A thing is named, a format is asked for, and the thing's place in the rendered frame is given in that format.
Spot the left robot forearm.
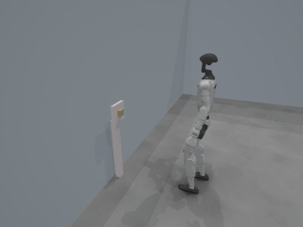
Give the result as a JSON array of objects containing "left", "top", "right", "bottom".
[{"left": 191, "top": 107, "right": 207, "bottom": 138}]

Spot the robot left hand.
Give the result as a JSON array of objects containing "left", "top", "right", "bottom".
[{"left": 183, "top": 135, "right": 197, "bottom": 156}]

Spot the robot left upper arm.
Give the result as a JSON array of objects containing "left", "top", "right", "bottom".
[{"left": 199, "top": 80, "right": 211, "bottom": 113}]

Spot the panel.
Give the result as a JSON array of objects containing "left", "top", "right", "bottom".
[{"left": 110, "top": 100, "right": 125, "bottom": 178}]

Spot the humanoid robot torso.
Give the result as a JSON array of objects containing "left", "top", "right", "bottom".
[{"left": 196, "top": 77, "right": 217, "bottom": 131}]

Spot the button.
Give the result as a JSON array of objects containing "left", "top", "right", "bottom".
[{"left": 117, "top": 108, "right": 124, "bottom": 117}]

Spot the robot right shin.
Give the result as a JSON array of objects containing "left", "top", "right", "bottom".
[{"left": 193, "top": 150, "right": 205, "bottom": 176}]

